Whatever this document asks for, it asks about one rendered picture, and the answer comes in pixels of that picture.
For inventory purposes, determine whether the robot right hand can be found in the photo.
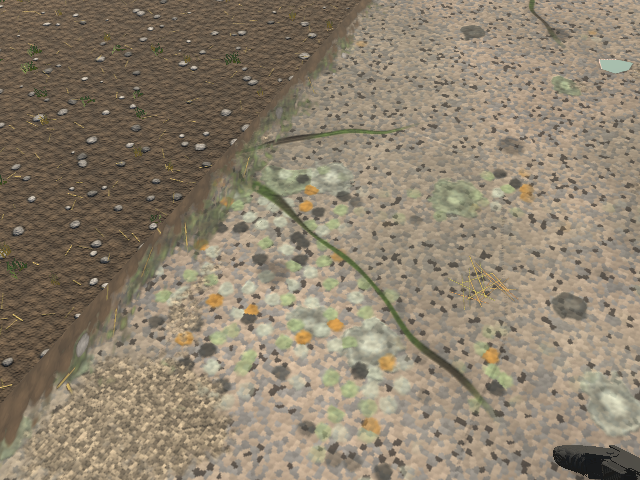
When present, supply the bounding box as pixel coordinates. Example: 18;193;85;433
553;445;640;480

